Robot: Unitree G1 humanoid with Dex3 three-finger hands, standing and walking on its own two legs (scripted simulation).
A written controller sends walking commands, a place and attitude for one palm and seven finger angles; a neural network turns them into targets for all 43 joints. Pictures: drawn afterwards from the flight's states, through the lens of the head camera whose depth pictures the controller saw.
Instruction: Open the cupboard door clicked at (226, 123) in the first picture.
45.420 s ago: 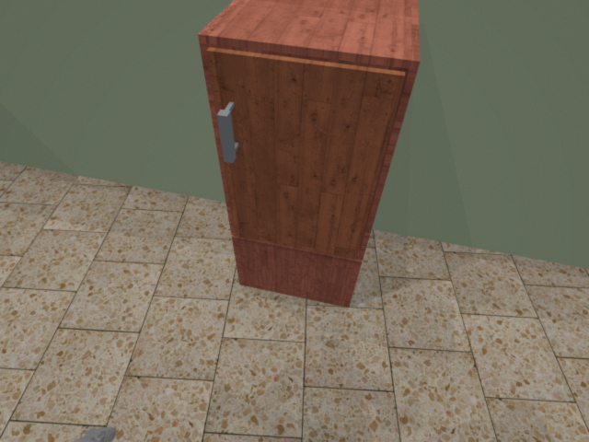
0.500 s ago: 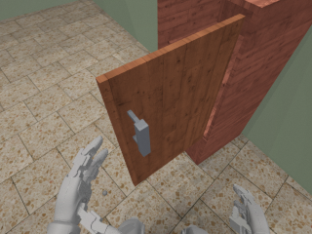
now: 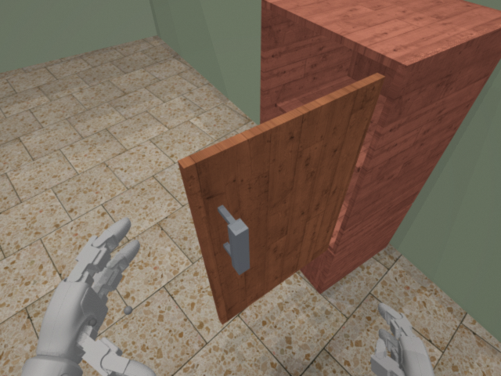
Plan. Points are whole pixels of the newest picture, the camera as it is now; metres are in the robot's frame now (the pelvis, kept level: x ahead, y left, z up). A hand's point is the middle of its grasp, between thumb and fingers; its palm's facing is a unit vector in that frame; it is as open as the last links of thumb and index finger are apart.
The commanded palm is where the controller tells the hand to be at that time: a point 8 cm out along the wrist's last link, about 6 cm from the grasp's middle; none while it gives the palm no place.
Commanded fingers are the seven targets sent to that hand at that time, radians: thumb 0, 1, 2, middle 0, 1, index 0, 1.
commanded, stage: draw the hand back to the body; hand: left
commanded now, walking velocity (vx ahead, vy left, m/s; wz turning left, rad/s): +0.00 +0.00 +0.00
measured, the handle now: (232, 239) +0.33 +0.06 +0.04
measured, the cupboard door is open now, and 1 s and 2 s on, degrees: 92 92 92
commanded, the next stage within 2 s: step back with the hand held close in 1.06 s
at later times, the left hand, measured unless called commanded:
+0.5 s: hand (49, 260) +0.21 +0.25 +0.17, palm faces +0.33 -0.86 -0.39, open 11.2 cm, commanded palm +0.16 +0.30 +0.20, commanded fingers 0.00 0.62 0.78 -0.19 -0.30 -0.19 -0.30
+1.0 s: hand (28, 247) +0.21 +0.26 +0.20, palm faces +0.41 -0.82 -0.39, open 7.5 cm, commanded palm +0.16 +0.30 +0.22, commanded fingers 0.00 0.90 0.90 -0.20 -0.30 -0.20 -0.30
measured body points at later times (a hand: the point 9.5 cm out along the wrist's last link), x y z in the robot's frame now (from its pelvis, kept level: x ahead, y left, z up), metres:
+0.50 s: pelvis +0.02 +0.02 +0.04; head +0.01 +0.00 +0.49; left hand +0.19 +0.29 +0.19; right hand +0.20 -0.19 -0.04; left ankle +0.01 +0.10 -0.69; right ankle -0.02 -0.10 -0.69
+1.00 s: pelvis +0.01 +0.00 +0.05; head +0.00 -0.01 +0.50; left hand +0.18 +0.30 +0.22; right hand +0.19 -0.23 -0.03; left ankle +0.01 +0.10 -0.69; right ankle -0.02 -0.10 -0.69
